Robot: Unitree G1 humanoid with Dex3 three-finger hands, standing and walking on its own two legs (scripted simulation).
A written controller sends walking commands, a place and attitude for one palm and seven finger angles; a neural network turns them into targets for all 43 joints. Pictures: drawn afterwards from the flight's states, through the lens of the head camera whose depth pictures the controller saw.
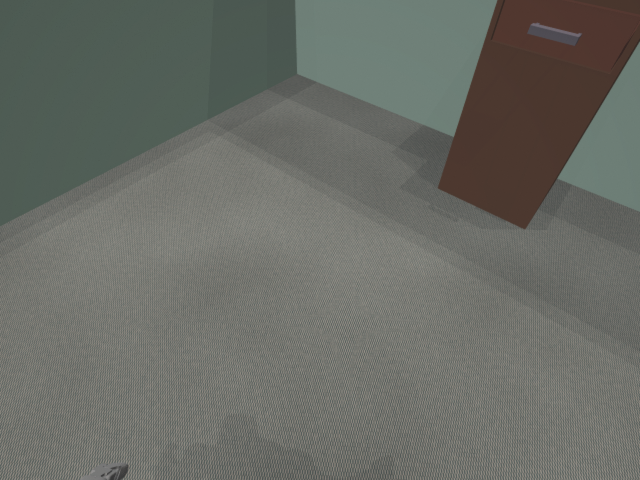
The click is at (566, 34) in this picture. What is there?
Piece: drawer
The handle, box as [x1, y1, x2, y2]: [527, 23, 581, 45]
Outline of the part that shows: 527,33 573,45 577,42 581,34 576,34 540,25 539,23 532,23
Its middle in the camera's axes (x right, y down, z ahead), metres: +0.75 -0.66 +1.23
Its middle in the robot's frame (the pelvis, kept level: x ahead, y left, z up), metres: +1.40 -0.68 +0.02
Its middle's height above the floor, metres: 0.79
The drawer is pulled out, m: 0.00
